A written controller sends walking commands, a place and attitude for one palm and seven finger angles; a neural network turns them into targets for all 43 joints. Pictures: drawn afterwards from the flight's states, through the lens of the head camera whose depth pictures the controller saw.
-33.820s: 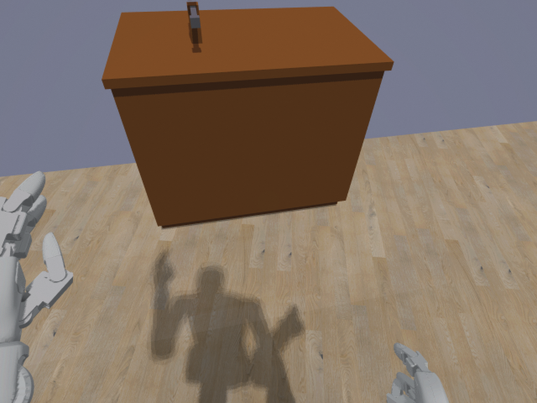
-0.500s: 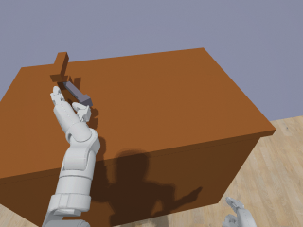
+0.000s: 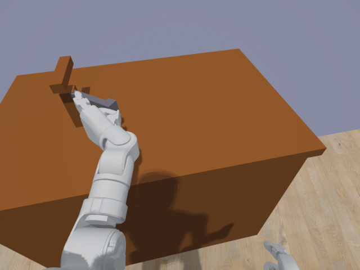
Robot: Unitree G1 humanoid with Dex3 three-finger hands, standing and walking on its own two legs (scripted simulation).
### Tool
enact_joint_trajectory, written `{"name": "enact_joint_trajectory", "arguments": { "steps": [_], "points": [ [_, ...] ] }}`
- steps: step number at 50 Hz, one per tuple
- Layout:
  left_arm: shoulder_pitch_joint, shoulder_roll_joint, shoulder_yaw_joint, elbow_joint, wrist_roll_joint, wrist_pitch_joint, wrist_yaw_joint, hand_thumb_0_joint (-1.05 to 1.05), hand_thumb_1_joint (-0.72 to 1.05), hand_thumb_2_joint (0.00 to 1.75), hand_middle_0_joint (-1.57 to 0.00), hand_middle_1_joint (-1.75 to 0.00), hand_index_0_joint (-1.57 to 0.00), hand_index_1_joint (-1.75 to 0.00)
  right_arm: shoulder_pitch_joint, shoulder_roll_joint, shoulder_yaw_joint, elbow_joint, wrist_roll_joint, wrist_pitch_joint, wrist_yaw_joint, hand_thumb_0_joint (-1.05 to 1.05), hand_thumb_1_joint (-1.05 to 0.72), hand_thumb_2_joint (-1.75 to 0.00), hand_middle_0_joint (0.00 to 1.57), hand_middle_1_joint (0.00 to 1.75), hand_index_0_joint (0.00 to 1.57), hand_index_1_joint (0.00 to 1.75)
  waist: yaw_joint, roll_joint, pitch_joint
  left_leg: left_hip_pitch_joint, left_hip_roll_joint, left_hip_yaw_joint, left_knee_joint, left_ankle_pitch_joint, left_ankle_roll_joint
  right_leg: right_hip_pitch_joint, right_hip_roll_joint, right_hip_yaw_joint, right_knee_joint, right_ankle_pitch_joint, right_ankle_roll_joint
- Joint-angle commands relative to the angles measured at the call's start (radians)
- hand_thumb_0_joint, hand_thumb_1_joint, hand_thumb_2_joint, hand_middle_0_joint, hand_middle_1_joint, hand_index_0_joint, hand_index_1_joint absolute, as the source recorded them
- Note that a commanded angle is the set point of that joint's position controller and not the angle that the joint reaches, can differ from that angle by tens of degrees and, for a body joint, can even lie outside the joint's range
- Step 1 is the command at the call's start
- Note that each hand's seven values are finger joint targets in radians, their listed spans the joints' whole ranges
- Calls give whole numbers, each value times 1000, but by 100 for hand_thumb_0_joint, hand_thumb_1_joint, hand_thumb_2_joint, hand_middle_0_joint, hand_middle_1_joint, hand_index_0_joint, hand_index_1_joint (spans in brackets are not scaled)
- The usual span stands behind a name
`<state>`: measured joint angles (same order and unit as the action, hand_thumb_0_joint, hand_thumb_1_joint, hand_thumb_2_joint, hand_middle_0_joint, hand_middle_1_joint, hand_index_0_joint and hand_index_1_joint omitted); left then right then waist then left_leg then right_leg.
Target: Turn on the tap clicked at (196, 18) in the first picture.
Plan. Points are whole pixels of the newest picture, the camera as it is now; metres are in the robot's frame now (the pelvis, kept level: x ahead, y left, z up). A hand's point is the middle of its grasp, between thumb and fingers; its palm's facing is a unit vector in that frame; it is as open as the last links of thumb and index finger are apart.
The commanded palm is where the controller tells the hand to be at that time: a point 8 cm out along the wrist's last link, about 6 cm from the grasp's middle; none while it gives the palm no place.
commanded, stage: push the lever round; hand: left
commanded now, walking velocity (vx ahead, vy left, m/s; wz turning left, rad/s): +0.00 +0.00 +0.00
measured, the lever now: (109, 106) +0.45 +0.20 +0.15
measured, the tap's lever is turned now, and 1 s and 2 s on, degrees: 51 75 76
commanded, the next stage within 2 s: lift the hand up off the lever in 0.84 s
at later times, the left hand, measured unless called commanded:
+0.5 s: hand (124, 109) +0.44 +0.16 +0.15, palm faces +0.77 -0.62 -0.10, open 7.7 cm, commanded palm +0.39 +0.18 +0.14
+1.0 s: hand (128, 101) +0.47 +0.16 +0.15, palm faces +0.78 -0.61 -0.12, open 7.8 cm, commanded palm +0.42 +0.18 +0.15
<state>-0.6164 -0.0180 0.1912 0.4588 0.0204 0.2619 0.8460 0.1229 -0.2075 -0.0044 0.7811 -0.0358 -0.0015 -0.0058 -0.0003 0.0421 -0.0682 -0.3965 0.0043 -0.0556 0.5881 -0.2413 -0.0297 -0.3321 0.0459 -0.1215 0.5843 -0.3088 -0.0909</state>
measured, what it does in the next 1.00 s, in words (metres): stands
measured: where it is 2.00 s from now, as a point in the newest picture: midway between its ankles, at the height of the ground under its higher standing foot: outside the picture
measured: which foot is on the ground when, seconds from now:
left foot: down 0.00-1.00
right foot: down 0.00-1.00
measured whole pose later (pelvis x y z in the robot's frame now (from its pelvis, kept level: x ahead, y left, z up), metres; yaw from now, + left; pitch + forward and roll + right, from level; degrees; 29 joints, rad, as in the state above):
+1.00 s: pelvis +0.00 -0.01 -0.01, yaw -1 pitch +9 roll +1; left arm -0.90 0.05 0.38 0.77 0.09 0.23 0.93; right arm 0.22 -0.22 -0.02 0.78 -0.07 -0.01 0.03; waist -0.07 0.03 -0.13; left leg -0.56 0.01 -0.05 0.67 -0.27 -0.04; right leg -0.50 0.05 -0.12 0.68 -0.34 -0.10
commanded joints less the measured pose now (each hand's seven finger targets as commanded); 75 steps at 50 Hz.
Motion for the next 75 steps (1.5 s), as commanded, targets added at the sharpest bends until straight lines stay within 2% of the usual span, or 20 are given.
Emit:
{"name": "enact_joint_trajectory", "arguments": {
  "steps": [1,4,7,9,18,21,24,31,36,43,44,47,52,55,59,62,67,69,71,75],
  "points": [
    [-499,98,-14,-157,49,-52,27,0,90,90,-15,-15,-15,-15,-108,-110,-40,-139,-4,-43,0,0,-90,-90,20,30,20,30,-15,-100,-298,104,-18,28,-16,145,40,59,-67,82,-113,215,70],
    [-451,137,42,-127,53,-43,41,0,90,90,-15,-15,-15,-15,-95,-116,-48,-141,-10,-32,4,0,-90,-90,20,30,20,30,2,-109,-329,90,-20,30,-6,187,39,86,-69,80,-95,303,76],
    [-491,103,17,-128,59,-36,52,0,90,90,-15,-15,-15,-15,-89,-109,-46,-147,-10,-28,13,0,-90,-90,20,30,20,30,-10,-99,-333,80,-20,37,6,191,38,81,-77,83,-86,337,83],
    [-516,144,51,-100,64,-32,59,0,90,90,-15,-15,-15,-15,-85,-117,-50,-136,-9,-25,10,0,-90,-90,20,30,20,30,-13,-116,-318,63,-18,32,6,175,40,72,-74,83,-91,308,82],
    [-555,135,42,-124,82,-45,66,0,90,90,-15,-15,-15,-15,-57,-112,-53,-144,-14,-27,16,0,-90,-90,20,30,20,30,-24,-100,-370,60,-20,46,28,200,41,89,-82,89,-66,396,91],
    [-565,118,26,-111,81,-47,62,0,90,90,-15,-15,-15,-15,-55,-114,-54,-141,-13,-31,19,0,-90,-90,20,30,20,30,-32,-99,-341,58,-21,42,28,180,42,57,-75,84,-73,347,87],
    [-572,180,77,-111,78,-53,64,0,90,90,-15,-15,-15,-15,-53,-119,-56,-134,-13,-32,11,0,-90,-90,20,30,20,30,-25,-90,-350,42,-23,40,24,162,43,75,-77,94,-78,338,90],
    [-709,149,39,-31,94,-69,74,0,90,90,-15,-15,-15,-15,-38,-116,-51,-116,-16,-54,14,0,-90,-90,20,30,20,30,-58,-80,-327,23,-26,39,28,89,47,-9,-68,97,-87,187,86],
    [-738,186,79,-3,102,-86,81,0,90,90,-15,-15,-15,-15,-10,-117,-54,-117,-22,-55,16,0,-90,-90,20,30,20,30,-57,-70,-393,6,-26,40,46,116,46,20,-75,103,-57,267,91],
    [-777,234,125,80,109,-89,87,0,90,90,-15,-15,-15,-15,20,-126,-55,-113,-27,-56,17,0,-90,-90,20,30,20,30,-74,-111,-371,-48,-25,44,56,85,48,6,-79,114,-60,258,105],
    [-761,276,166,95,112,-89,88,0,90,90,-15,-15,-15,-15,29,-130,-58,-108,-28,-53,15,0,-90,-90,20,30,20,30,-58,-99,-377,-54,-27,40,52,92,48,15,-75,108,-53,259,99],
    [-786,265,152,109,121,-92,90,0,90,90,-15,-15,-15,-15,42,-128,-56,-114,-31,-54,18,0,-90,-90,20,30,20,30,-74,-102,-387,-61,-25,46,60,91,50,9,-78,112,-49,271,105],
    [-772,290,172,57,122,-98,88,0,90,90,-15,-15,-15,-15,61,-130,-63,-126,-29,-56,24,0,-90,-90,20,30,20,30,-63,-82,-435,-43,-23,51,60,125,50,43,-74,108,-37,325,104],
    [-748,251,142,46,120,-89,82,0,90,90,-15,-15,-15,-15,59,-131,-64,-127,-28,-60,27,0,-90,-90,20,30,20,30,-65,-71,-413,-20,-20,52,52,143,50,29,-63,93,-38,311,95],
    [-713,280,162,3,106,-79,71,0,90,90,-15,-15,-15,-15,50,-137,-67,-131,-23,-63,24,0,-90,-90,20,30,20,30,-50,-72,-413,-13,-20,54,39,148,49,67,-65,95,-49,329,94],
    [-724,191,81,-16,102,-69,66,0,90,90,-15,-15,-15,-15,42,-129,-65,-125,-22,-76,32,0,-90,-90,20,30,20,30,-68,-52,-373,27,-16,59,36,146,48,17,-53,83,-63,277,88],
    [-719,163,58,-45,83,-54,61,0,90,90,-15,-15,-15,-15,26,-127,-65,-119,-17,-85,32,0,-90,-90,20,30,20,30,-61,-54,-365,62,-16,54,17,154,46,18,-48,76,-76,249,80],
    [-695,201,99,-5,79,-42,63,0,90,90,-15,-15,-15,-15,17,-131,-64,-112,-17,-80,26,0,-90,-90,20,30,20,30,-49,-77,-339,47,-18,48,1,140,45,23,-47,71,-82,219,77],
    [-745,163,60,-14,84,-35,66,0,90,90,-15,-15,-15,-15,4,-123,-58,-111,-17,-80,28,0,-90,-90,20,30,20,30,-59,-58,-327,59,-18,51,1,135,44,7,-49,74,-88,205,75],
    [-732,155,61,-61,91,-36,76,0,90,90,-15,-15,-15,-15,-6,-115,-62,-120,-22,-78,31,0,-90,-90,20,30,20,30,-41,-51,-385,95,-16,51,5,198,40,36,-47,69,-67,270,71]
  ]
}}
